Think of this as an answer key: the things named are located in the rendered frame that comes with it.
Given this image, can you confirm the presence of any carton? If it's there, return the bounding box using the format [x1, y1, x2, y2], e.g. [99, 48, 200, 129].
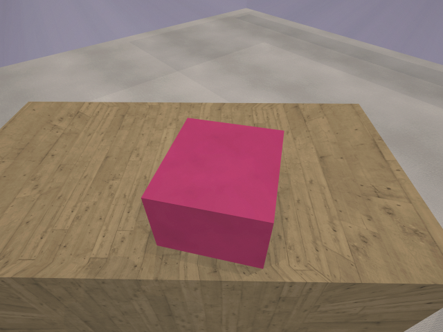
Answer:
[141, 118, 284, 269]

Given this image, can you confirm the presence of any pedestal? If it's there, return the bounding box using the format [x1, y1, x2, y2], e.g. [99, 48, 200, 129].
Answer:
[0, 102, 443, 332]

